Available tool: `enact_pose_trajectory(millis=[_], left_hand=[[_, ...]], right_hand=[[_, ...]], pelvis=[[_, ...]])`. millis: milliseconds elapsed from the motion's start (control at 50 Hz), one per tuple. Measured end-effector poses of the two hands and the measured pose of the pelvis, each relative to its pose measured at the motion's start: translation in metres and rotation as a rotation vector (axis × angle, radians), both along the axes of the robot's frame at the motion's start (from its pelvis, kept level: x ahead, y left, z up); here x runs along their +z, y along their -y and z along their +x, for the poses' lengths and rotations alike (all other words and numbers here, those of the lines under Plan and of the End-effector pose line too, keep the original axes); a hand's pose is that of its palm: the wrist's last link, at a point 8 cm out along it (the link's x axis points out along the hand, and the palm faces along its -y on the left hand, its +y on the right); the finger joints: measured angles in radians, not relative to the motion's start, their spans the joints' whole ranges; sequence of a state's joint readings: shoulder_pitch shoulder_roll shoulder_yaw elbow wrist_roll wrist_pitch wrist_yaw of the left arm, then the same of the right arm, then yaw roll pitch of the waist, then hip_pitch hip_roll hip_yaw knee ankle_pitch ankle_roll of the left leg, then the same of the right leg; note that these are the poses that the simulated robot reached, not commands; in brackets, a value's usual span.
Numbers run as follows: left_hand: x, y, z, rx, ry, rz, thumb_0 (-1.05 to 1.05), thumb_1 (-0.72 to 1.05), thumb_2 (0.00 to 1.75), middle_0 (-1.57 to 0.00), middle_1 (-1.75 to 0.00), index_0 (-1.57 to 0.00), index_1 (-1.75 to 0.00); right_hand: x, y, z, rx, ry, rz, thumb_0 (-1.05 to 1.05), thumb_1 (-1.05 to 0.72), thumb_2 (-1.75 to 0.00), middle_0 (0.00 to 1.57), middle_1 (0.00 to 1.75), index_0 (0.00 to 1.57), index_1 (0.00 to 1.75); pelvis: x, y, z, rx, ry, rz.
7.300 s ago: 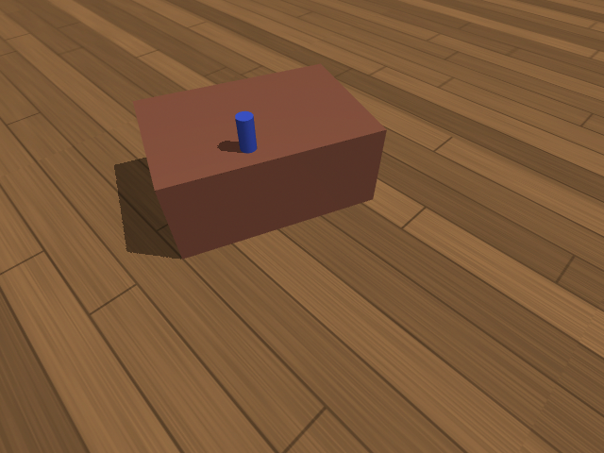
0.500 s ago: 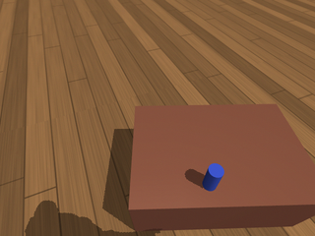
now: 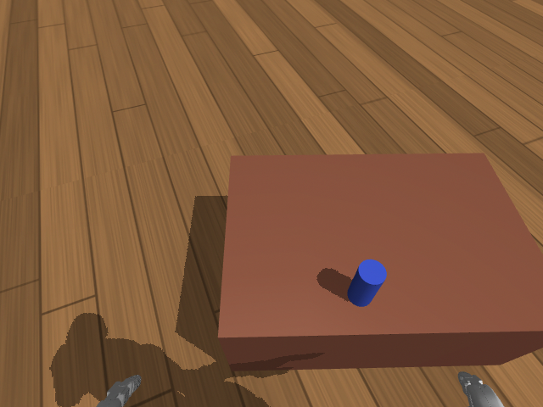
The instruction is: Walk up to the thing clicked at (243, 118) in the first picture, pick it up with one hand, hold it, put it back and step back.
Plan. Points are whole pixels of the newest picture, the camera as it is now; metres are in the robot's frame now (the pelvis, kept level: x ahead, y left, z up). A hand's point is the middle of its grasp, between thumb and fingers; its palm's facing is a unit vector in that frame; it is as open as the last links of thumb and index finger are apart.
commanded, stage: go down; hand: right
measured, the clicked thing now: (365, 284) +0.45 -0.21 -0.31
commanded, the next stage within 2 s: none
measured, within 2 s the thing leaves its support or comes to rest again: neither
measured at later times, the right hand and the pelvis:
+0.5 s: hand (449, 405) +0.17 -0.26 -0.13, palm faces +0.03 +0.94 -0.33, open 17.6 cm; pelvis +0.02 -0.01 -0.03, yaw -1 degrees
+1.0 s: hand out of the picture +0.15 -0.27 -0.12, palm faces +0.07 +0.94 -0.34, open 17.5 cm; pelvis +0.01 -0.01 -0.04, yaw -2 degrees
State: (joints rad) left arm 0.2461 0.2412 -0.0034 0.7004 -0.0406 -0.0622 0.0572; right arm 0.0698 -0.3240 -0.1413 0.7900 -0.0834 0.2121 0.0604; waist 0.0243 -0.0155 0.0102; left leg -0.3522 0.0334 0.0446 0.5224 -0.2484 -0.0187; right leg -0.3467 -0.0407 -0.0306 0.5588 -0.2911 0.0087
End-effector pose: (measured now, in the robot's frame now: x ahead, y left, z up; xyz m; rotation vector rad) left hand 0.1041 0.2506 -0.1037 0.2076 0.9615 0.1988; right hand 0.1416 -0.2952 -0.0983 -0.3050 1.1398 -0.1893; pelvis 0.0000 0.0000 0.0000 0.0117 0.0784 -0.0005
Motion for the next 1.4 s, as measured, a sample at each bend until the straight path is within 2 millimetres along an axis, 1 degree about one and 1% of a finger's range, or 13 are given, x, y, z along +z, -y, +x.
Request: enact_pose_trajectory(millis=[100, 180, 300, 420, 520, 660, 980, 1040, 1100, 1140, 1240, 1300, 1400], left_hand=[[0.002, 0.005, 0.021, -0.035, 0.051, 0.025, 0.0, 0.92, 0.89, -0.2, -0.3, -0.21, -0.3], [0.002, 0.008, 0.036, -0.053, 0.086, 0.046, 0.01, 0.92, 0.89, -0.2, -0.3, -0.2, -0.3], [0.002, 0.012, 0.053, -0.06, 0.134, 0.056, 0.01, 0.92, 0.9, -0.2, -0.3, -0.2, -0.3], [0.001, 0.015, 0.063, -0.058, 0.173, 0.053, 0.01, 0.91, 0.9, -0.19, -0.29, -0.19, -0.3], [-0.002, 0.016, 0.066, -0.063, 0.19, 0.053, 0.01, 0.91, 0.9, -0.19, -0.29, -0.19, -0.3], [-0.005, 0.016, 0.064, -0.065, 0.211, 0.063, 0.01, 0.9, 0.9, -0.19, -0.29, -0.19, -0.3], [-0.005, 0.013, 0.052, -0.048, 0.272, 0.104, 0.01, 0.9, 0.9, -0.19, -0.29, -0.19, -0.3], [-0.005, 0.013, 0.05, -0.05, 0.278, 0.114, 0.01, 0.9, 0.9, -0.19, -0.29, -0.19, -0.3], [-0.006, 0.013, 0.048, -0.058, 0.281, 0.125, 0.01, 0.9, 0.9, -0.2, -0.29, -0.19, -0.3], [-0.007, 0.013, 0.046, -0.064, 0.278, 0.133, 0.01, 0.9, 0.9, -0.2, -0.29, -0.19, -0.3], [-0.009, 0.013, 0.037, -0.073, 0.255, 0.147, 0.01, 0.89, 0.9, -0.2, -0.29, -0.2, -0.3], [-0.009, 0.011, 0.03, -0.066, 0.236, 0.152, 0.01, 0.89, 0.9, -0.2, -0.29, -0.2, -0.3], [-0.011, 0.004, 0.011, -0.042, 0.182, 0.158, 0.01, 0.89, 0.9, -0.2, -0.29, -0.2, -0.3]], right_hand=[[-0.003, 0.002, -0.002, -0.005, 0.006, 0.002, 0.0, 0.34, -0.11, 0.05, 0.05, 0.05, 0.06], [-0.003, 0.006, 0.003, -0.016, 0.03, -0.005, 0.0, 0.47, -0.08, 0.04, 0.05, 0.04, 0.06], [0.0, 0.009, 0.012, -0.019, 0.054, -0.004, 0.0, 0.55, -0.06, 0.03, 0.06, 0.04, 0.06], [0.001, 0.009, 0.016, -0.018, 0.054, 0.001, -0.01, 0.58, -0.05, 0.04, 0.06, 0.04, 0.06], [0.002, 0.01, 0.014, -0.023, 0.055, 0.001, -0.01, 0.58, -0.05, 0.04, 0.06, 0.04, 0.06], [0.004, 0.013, 0.007, -0.032, 0.068, -0.004, -0.01, 0.57, -0.06, 0.04, 0.05, 0.04, 0.06], [0.01, 0.02, -0.01, -0.038, 0.106, -0.006, -0.01, 0.55, -0.06, 0.04, 0.05, 0.04, 0.06], [0.011, 0.023, -0.01, -0.043, 0.119, -0.007, -0.01, 0.55, -0.07, 0.04, 0.05, 0.04, 0.06], [0.013, 0.029, -0.003, -0.059, 0.158, -0.008, -0.01, 0.55, -0.07, 0.04, 0.06, 0.04, 0.07], [0.016, 0.036, 0.007, -0.066, 0.199, -0.009, -0.01, 0.55, -0.07, 0.04, 0.06, 0.04, 0.07], [0.031, 0.058, 0.045, -0.076, 0.32, 0.006, -0.01, 0.55, -0.07, 0.04, 0.06, 0.04, 0.07], [0.04, 0.071, 0.066, -0.075, 0.364, 0.025, -0.01, 0.55, -0.07, 0.04, 0.06, 0.04, 0.06], [0.049, 0.084, 0.09, -0.06, 0.402, 0.074, -0.01, 0.55, -0.07, 0.04, 0.05, 0.04, 0.06]], pelvis=[[-0.005, 0.004, 0.004, -0.006, -0.018, 0.004], [-0.009, 0.007, 0.01, -0.012, -0.034, 0.009], [-0.016, 0.009, 0.019, -0.02, -0.052, 0.019], [-0.021, 0.009, 0.024, -0.024, -0.064, 0.026], [-0.026, 0.008, 0.024, -0.029, -0.076, 0.03], [-0.033, 0.007, 0.021, -0.033, -0.091, 0.034], [-0.042, 0.006, 0.009, -0.041, -0.099, 0.043], [-0.043, 0.006, 0.007, -0.044, -0.098, 0.044], [-0.044, 0.006, 0.003, -0.048, -0.093, 0.046], [-0.045, 0.006, 0.001, -0.049, -0.09, 0.046], [-0.044, 0.005, -0.005, -0.05, -0.085, 0.047], [-0.043, 0.006, -0.006, -0.046, -0.086, 0.047], [-0.041, 0.009, -0.008, -0.035, -0.091, 0.045]])
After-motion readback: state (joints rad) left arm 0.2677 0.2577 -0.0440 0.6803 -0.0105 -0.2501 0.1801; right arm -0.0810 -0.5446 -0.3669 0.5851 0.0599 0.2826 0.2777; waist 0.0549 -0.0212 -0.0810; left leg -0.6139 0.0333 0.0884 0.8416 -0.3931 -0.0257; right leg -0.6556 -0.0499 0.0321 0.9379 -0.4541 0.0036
